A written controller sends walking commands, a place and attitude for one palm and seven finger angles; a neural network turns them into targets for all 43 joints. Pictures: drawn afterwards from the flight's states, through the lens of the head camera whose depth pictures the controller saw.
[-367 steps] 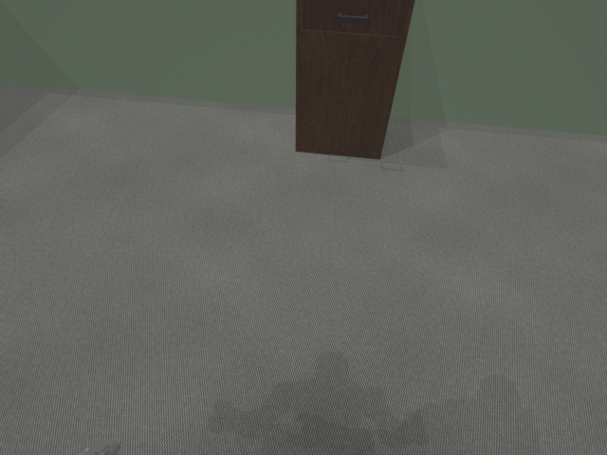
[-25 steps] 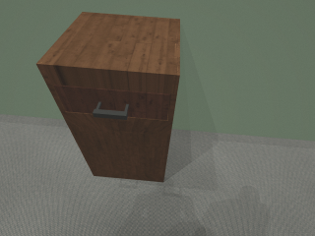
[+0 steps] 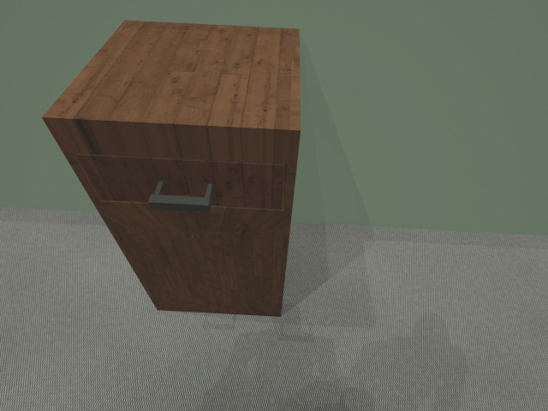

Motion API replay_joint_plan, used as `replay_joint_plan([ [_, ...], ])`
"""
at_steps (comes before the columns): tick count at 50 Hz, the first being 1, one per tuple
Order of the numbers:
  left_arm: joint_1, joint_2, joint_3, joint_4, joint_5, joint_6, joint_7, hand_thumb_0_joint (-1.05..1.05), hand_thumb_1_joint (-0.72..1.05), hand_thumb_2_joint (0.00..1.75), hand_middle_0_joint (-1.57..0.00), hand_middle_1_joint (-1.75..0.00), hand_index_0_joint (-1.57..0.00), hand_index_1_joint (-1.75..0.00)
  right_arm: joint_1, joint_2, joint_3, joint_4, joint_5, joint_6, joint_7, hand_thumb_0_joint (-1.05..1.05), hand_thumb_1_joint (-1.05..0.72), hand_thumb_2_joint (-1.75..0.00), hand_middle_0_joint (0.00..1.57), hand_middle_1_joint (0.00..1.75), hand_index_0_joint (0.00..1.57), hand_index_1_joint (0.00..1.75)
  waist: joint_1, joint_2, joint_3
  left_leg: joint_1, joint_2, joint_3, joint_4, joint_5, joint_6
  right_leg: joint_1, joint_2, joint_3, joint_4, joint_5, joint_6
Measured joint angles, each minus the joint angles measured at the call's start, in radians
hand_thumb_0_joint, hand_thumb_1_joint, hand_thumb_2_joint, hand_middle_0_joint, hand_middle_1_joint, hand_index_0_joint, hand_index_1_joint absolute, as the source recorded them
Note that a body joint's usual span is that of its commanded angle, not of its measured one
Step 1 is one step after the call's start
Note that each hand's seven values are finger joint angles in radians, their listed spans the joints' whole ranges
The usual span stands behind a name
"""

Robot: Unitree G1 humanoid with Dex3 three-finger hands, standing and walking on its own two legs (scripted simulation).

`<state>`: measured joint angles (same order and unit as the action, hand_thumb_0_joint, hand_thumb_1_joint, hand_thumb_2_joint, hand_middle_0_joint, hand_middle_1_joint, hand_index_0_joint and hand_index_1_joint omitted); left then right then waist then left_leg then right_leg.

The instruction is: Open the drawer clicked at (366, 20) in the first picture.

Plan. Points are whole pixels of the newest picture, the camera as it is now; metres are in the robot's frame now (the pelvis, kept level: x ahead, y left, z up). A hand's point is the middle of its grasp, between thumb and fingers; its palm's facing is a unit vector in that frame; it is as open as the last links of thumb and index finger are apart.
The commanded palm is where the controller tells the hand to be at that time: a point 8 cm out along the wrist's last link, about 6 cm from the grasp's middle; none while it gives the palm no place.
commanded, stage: look again from close up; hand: left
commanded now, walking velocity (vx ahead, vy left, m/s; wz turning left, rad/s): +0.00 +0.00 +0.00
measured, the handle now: (182, 195) +0.53 +0.22 -0.06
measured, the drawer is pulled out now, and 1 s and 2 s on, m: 0.00 0.00 0.00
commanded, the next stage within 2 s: shuffle to correct the standing spot in 0.50 s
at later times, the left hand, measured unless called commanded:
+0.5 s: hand out of the picture +0.00 +0.21 -0.17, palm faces +0.02 -0.97 -0.24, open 7.4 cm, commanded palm none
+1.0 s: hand out of the picture -0.08 +0.18 -0.19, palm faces +0.07 -0.99 -0.13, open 7.4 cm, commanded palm none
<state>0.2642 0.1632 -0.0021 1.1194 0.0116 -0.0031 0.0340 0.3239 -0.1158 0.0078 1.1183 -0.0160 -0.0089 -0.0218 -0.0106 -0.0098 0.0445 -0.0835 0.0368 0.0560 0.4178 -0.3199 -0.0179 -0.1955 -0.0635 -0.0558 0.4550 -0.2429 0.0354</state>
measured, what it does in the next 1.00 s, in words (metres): stands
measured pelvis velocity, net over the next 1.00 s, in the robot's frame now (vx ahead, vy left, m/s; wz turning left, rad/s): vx -0.01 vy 0.03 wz -0.01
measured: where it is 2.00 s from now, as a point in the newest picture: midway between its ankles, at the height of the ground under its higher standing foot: outside the picture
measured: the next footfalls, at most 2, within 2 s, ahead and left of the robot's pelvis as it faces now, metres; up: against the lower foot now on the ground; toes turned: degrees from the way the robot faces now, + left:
none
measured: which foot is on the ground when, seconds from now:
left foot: down 0.00-1.00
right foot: down 0.00-1.00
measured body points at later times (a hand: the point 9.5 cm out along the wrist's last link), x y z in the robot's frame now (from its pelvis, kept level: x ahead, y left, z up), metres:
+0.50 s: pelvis -0.05 +0.01 +0.00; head -0.07 +0.02 +0.45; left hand +0.00 +0.26 -0.15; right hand +0.02 -0.24 -0.14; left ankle -0.06 +0.12 -0.74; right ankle +0.00 -0.14 -0.74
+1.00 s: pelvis -0.01 +0.03 -0.01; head -0.01 +0.05 +0.44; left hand -0.08 +0.24 -0.18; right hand -0.08 -0.19 -0.16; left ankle -0.06 +0.12 -0.74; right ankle -0.01 -0.13 -0.73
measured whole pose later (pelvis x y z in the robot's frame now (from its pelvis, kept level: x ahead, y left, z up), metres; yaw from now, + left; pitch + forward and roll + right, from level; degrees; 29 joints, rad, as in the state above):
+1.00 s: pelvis -0.01 +0.03 -0.01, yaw +0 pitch -1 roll -1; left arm 0.44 0.11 0.03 1.10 0.02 0.02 0.02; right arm 0.43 -0.14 -0.02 1.10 -0.02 0.00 -0.01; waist 0.00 -0.02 0.00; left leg -0.17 0.01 0.07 0.58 -0.40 0.04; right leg -0.29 -0.07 -0.01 0.64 -0.36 0.01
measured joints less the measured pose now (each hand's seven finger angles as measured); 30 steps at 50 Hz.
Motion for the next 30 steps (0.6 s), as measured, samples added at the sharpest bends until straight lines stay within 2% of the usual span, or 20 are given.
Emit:
replay_joint_plan([
  [3, 0.015, 0.009, 0.005, -0.045, 0.002, -0.013, -0.002, 0.01, 0.92, 0.90, -0.20, -0.30, -0.20, -0.30, 0.006, -0.028, -0.012, -0.056, -0.005, -0.015, -0.006, 0.00, -0.91, -0.90, 0.20, 0.30, 0.20, 0.29, -0.008, 0.008, -0.003, -0.044, 0.001, -0.012, 0.069, -0.029, 0.001, -0.032, -0.003, -0.009, 0.055, -0.026, -0.004],
  [7, 0.027, 0.023, 0.011, -0.087, 0.001, -0.010, 0.004, 0.01, 0.91, 0.90, -0.20, -0.30, -0.20, -0.30, -0.016, -0.073, -0.027, -0.098, -0.003, -0.002, -0.010, 0.00, -0.91, -0.90, 0.20, 0.30, 0.20, 0.29, -0.011, 0.016, -0.023, -0.062, 0.005, -0.016, 0.134, -0.062, 0.002, -0.043, -0.002, -0.010, 0.102, -0.047, -0.003],
  [15, -0.006, 0.058, 0.005, -0.120, 0.000, 0.007, -0.001, 0.00, 0.91, 0.90, -0.20, -0.30, -0.20, -0.30, -0.089, -0.125, -0.028, -0.130, -0.004, 0.011, 0.002, 0.00, -0.91, -0.90, 0.19, 0.30, 0.20, 0.29, 0.005, 0.005, -0.043, -0.052, 0.006, -0.008, 0.141, -0.044, 0.008, -0.027, 0.000, 0.000, 0.087, -0.015, 0.001],
  [23, -0.012, 0.072, -0.006, -0.113, 0.001, 0.010, -0.008, 0.00, 0.91, 0.90, -0.20, -0.30, -0.20, -0.30, -0.099, -0.116, -0.009, -0.127, -0.006, 0.014, 0.019, 0.00, -0.91, -0.90, 0.19, 0.30, 0.20, 0.29, 0.014, -0.004, -0.050, -0.059, -0.005, -0.006, 0.087, 0.013, 0.015, -0.023, -0.006, 0.001, 0.013, 0.052, 0.007],
  [30, 0.026, 0.052, -0.011, -0.079, 0.000, 0.012, -0.004, 0.00, 0.91, 0.90, -0.20, -0.30, -0.20, -0.30, -0.058, -0.080, 0.000, -0.083, -0.002, 0.020, 0.025, 0.00, -0.91, -0.90, 0.19, 0.30, 0.20, 0.29, 0.014, -0.004, -0.035, -0.066, -0.016, -0.005, 0.060, 0.040, 0.021, -0.027, -0.016, 0.001, -0.017, 0.080, 0.013],
])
